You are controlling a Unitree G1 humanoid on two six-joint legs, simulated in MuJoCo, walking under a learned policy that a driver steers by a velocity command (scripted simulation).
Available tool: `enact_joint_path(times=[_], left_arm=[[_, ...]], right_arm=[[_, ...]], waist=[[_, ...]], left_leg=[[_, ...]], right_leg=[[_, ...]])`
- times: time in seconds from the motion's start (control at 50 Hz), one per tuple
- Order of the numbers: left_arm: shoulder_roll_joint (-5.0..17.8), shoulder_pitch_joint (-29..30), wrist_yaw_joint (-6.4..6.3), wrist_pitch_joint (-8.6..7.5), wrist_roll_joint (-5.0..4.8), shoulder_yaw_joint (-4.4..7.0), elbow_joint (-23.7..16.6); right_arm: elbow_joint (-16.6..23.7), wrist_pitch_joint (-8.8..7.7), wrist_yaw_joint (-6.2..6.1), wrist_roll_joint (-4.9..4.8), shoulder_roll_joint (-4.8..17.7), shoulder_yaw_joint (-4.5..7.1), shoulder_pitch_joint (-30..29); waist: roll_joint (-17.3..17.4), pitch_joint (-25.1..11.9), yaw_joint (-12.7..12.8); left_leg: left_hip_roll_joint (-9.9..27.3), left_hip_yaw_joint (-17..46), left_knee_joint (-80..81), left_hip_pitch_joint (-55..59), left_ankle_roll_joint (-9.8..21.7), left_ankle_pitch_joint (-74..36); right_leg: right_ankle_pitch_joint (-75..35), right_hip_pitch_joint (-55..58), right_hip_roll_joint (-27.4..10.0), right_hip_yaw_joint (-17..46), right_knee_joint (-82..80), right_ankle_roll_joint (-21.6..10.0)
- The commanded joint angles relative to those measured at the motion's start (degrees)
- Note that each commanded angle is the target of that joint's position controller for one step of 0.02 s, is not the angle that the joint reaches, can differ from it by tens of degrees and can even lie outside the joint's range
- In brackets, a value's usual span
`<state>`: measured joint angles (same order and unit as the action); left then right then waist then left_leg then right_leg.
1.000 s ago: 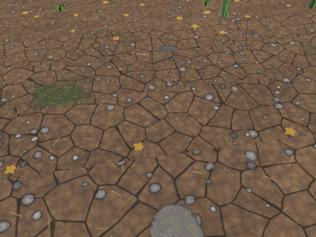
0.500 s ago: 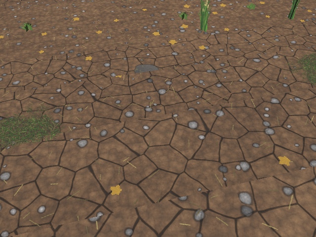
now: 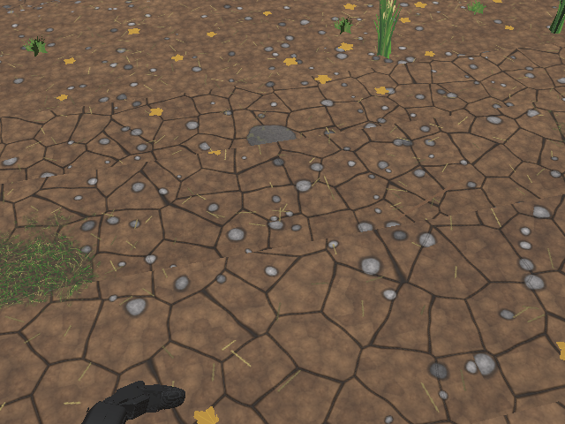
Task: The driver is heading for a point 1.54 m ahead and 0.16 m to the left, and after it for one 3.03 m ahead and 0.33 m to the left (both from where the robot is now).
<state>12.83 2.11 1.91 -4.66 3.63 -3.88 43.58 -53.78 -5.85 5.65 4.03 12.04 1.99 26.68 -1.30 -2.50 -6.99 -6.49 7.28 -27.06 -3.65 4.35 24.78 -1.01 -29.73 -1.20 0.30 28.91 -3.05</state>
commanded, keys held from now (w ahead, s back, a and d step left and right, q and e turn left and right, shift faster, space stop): w+q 0.34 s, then w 0.66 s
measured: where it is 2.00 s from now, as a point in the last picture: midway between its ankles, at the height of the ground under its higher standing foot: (173, 316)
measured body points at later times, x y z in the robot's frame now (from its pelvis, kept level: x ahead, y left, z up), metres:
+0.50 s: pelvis +0.26 +0.05 -0.01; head +0.26 +0.06 +0.44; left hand +0.15 +0.27 -0.16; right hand +0.48 -0.13 -0.11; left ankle +0.26 +0.17 -0.72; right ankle +0.15 -0.12 -0.72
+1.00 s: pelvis +0.56 +0.09 -0.15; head +0.56 +0.09 +0.30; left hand +0.62 +0.37 -0.27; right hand +0.51 -0.14 -0.30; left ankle +0.30 +0.19 -0.66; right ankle +0.63 +0.02 -0.91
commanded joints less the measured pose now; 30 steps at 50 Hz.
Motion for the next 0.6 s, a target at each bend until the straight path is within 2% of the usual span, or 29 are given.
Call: enact_joint_path(times=[0.02, 0.04, 0.06, 0.08, 0.1, 0.12, 0.14, 0.16, 0.22, 0.24, 0.26, 0.3, 0.32, 0.34, 0.36, 0.4, 0.42, 0.44, 0.46, 0.48, 0.5, 0.52, 0.54, 0.56, 0.58, 0.6], left_arm=[[13.47, -17.07, -1.3, -2.44, -2.0, 5.26, 1.26], [13.67, -30.7, -1.25, -2.42, -2.37, 5.52, 4.14], [10.14, -32.62, -1.69, -1.84, -1.06, 5.48, 6.18], [9.16, -25.94, -2.39, -2.1, -1.53, 5.72, 4.93], [5.37, -20.16, -2.91, -1.99, -2.31, 4.66, 3.87], [1.62, -17.59, -3.04, -1.87, -2.67, 3.64, 3.68], [0.22, -15.98, -3.22, -1.91, -2.31, 3.47, 3.38], [0.63, -15.16, -3.5, -2.16, -1.67, 3.89, 3.27], [3.91, -16.3, -3.49, -2.93, -0.17, 5.84, 4.72], [4.07, -17.75, -3.31, -2.96, 0.44, 6.16, 5.63], [3.94, -19.83, -2.92, -2.98, 0.73, 6.06, 6.41], [4.53, -19.74, -1.62, -2.7, 1.77, 6.17, 7.14], [4.66, -18.84, -0.95, -2.64, 2.01, 6.1, 7.19], [4.74, -19.19, -0.48, -2.5, 3.34, 6.0, 8.06], [4.76, -18.06, -0.28, -2.25, 3.69, 5.93, 7.29], [6.75, -17.94, -0.47, -2.29, 3.13, 6.09, 8.02], [7.67, -18.63, -0.66, -2.47, 1.82, 6.21, 8.88], [9.11, -20.33, -1.1, -2.42, 1.04, 6.79, 9.47], [11.62, -20.36, -1.18, -2.12, 0.78, 7.63, 9.72], [12.87, -20.23, -0.67, -1.83, 1.19, 8.16, 9.89], [10.57, -26.49, 0.12, -1.92, 1.11, 7.81, 11.1], [3.28, -32.0, 1.55, -2.15, 3.34, 5.62, 10.67], [2.89, -22.85, 3.62, -3.82, 0.35, 5.25, 6.04], [3.94, -8.1, 3.93, -4.28, -2.2, 5.92, 1.8], [5.22, -5.98, 2.3, -4.04, -2.24, 6.46, 0.51], [7.14, -7.84, 1.25, -3.37, -0.67, 7.29, 1.11]], right_arm=[[5.73, -1.15, -0.04, 0.6, 7.85, 2.5, -5.89], [5.7, -2.51, -0.41, 1.37, -0.57, -0.05, 3.05], [4.94, -1.79, -0.42, 0.1, 2.35, 0.68, -3.05], [4.93, -0.96, -1.65, -0.35, 3.47, 1.15, -7.61], [3.69, -0.6, -3.16, -0.23, 4.45, 1.57, -7.63], [2.5, -0.41, -3.73, 0.67, 3.53, 1.3, -5.57], [2.04, -0.28, -3.72, 1.51, 1.58, 0.64, -6.15], [2.26, -0.09, -3.47, 1.56, 0.49, 0.46, -7.38], [3.88, 0.19, -1.54, -0.26, 0.6, -0.07, -13.12], [4.39, 0.21, -1.06, -0.57, 0.31, -0.33, -14.65], [5.38, -0.03, -0.62, -0.44, 0.73, -0.41, -16.3], [5.86, -0.12, 0.1, -0.37, 0.36, -0.69, -16.22], [6.19, -0.05, 0.37, -0.32, 1.51, -0.55, -15.77], [5.08, -0.12, 0.6, -0.11, 2.1, -0.51, -11.51], [4.77, -0.52, 0.85, 0.65, 3.41, -0.06, -9.39], [7.45, -1.05, 0.39, 1.3, 5.5, 0.73, -12.56], [9.69, -0.99, -0.61, 0.67, 6.28, 1.06, -17.28], [10.81, -0.79, -1.32, 0.76, 6.44, 1.16, -18.58], [10.82, -0.79, -1.96, 0.36, 7.01, 1.81, -16.12], [8.55, -1.39, -2.45, -0.43, 8.47, 3.07, -8.7], [7.94, -2.35, -3.7, -1.09, 12.5, 4.93, -7.55], [6.09, -2.03, -5.52, -0.57, 15.26, 5.59, 1.86], [4.03, -2.4, -5.16, -0.07, 13.9, 4.59, 12.53], [0.86, -3.11, -5.11, 0.08, 12.5, 5.43, 14.58], [0.61, -3.4, -4.38, -1.67, 9.6, 4.53, 9.1], [0.88, -2.86, -3.76, -2.2, 5.16, 2.82, 5.48]], waist=[[-3.08, -8.52, 12.99], [-14.31, -24.5, 13.68], [-5.83, -14.37, 16.58], [-2.12, -2.03, 14.73], [-2.59, 1.11, 12.0], [-3.33, -0.06, 9.36], [-2.56, 1.25, 8.49], [-2.04, 1.46, 7.77], [-1.15, 2.31, 8.7], [-1.08, 2.8, 9.13], [0.5, 3.17, 9.56], [-1.96, 2.74, 8.13], [-2.21, 3.28, 7.17], [-3.22, 3.99, 5.61], [-1.81, 4.24, 4.94], [-1.56, 6.05, 5.27], [-2.71, 7.73, 6.25], [-2.85, 7.76, 7.41], [-3.13, 6.63, 6.04], [-2.1, 4.05, 2.92], [4.59, -0.29, 4.87], [15.45, -12.07, 3.5], [13.9, -13.58, -2.73], [8.28, 2.14, -6.8], [6.77, 5.65, -3.22], [3.78, 4.91, 0.47]], left_leg=[[5.96, 5.71, -15.75, -20.25, 2.27, -40.42], [-1.2, 0.12, -33.13, -36.37, -2.25, -5.6], [2.83, -0.15, -41.01, -46.6, -1.49, 7.6], [6.83, -0.54, -43.07, -47.25, -0.49, 1.9], [9.2, -1.87, -41.11, -44.22, -0.41, -2.51], [11.64, -0.97, -37.27, -39.02, 0.06, -5.94], [12.79, -1.43, -36.12, -35.37, -0.2, -6.56], [13.04, -2.48, -34.11, -33.43, -0.58, -5.38], [13.76, -5.4, -25.71, -33.76, -2.49, -12.36], [14.04, -5.76, -23.52, -34.25, -2.72, -16.06], [14.24, -5.1, -21.32, -34.34, -2.84, -20.29], [13.19, -6.91, -21.66, -27.08, -2.46, -25.0], [12.85, -6.44, -21.83, -25.2, -2.14, -25.76], [13.84, -2.88, -28.57, -24.63, -1.59, -30.06], [12.4, -4.55, -31.96, -23.52, -0.93, -28.13], [11.62, -5.63, -31.58, -23.04, -0.25, -20.62], [13.09, -3.91, -23.74, -26.74, -0.28, -15.79], [11.45, -6.94, -20.08, -25.21, -0.37, -11.72], [8.67, -9.98, -16.65, -18.93, -0.12, -10.77], [4.9, -13.74, -13.14, -7.57, 0.64, -14.84], [2.98, -13.65, -9.28, 4.84, 3.98, -20.98], [14.06, 6.85, -8.83, 27.18, 17.73, -39.38], [24.09, 28.5, 3.48, 32.84, 23.68, -37.4], [24.63, 27.13, 6.86, 22.84, 18.62, -31.66], [25.04, 22.26, 4.78, 13.07, 17.07, -28.06], [24.08, 18.31, 2.25, 4.32, 16.79, -27.84]], right_leg=[[-9.98, 38.02, -6.49, 6.02, 2.23, -11.34], [-11.93, 64.12, -24.22, 30.13, -2.95, -26.05], [12.24, 57.15, -25.34, 36.25, -10.99, -20.47], [25.09, 43.28, -21.97, 28.93, -14.92, -14.59], [24.08, 35.14, -19.52, 23.12, -17.96, -12.18], [16.61, 31.34, -17.95, 18.54, -19.77, -11.28], [10.98, 27.68, -17.09, 14.12, -21.45, -10.89], [8.81, 26.32, -16.14, 10.43, -22.78, -10.4], [2.35, 25.77, -14.68, 0.57, -25.34, -10.54], [-0.7, 25.97, -14.86, -1.82, -25.35, -10.63], [-5.7, 25.64, -14.97, -3.54, -24.8, -10.8], [-9.65, 19.62, -12.81, -9.7, -22.87, -9.65], [-8.09, 17.52, -12.89, -10.81, -22.32, -9.15], [-8.93, 17.53, -15.45, -9.55, -20.19, -9.35], [-5.98, 16.51, -14.29, -10.61, -17.91, -8.8], [-1.75, 17.95, -14.58, -10.28, -13.86, -7.52], [-2.19, 23.02, -16.19, -9.22, -13.64, -7.03], [-5.48, 26.4, -16.56, -8.96, -11.19, -7.14], [-12.56, 26.14, -16.55, -9.83, -6.08, -6.98], [-18.4, 22.71, -14.61, -12.15, 4.34, -6.63], [-14.16, 15.24, -9.66, -14.75, 17.04, -4.35], [19.82, -1.38, -2.42, -12.2, 36.21, 1.74], [41.43, -16.11, 4.29, -3.9, 48.23, 2.09], [39.11, -26.8, 1.08, 2.57, 50.04, 0.64], [35.65, -24.84, -2.45, 3.54, 50.63, 0.87], [33.39, -20.19, -4.22, 3.68, 48.62, 0.81]])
